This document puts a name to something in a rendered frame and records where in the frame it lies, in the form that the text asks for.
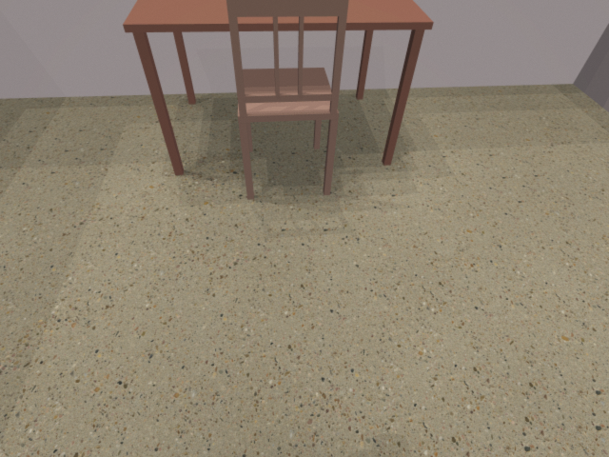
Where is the chair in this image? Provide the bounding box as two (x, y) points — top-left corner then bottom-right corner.
(226, 0), (349, 200)

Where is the table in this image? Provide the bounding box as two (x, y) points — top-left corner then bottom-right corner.
(123, 0), (434, 175)

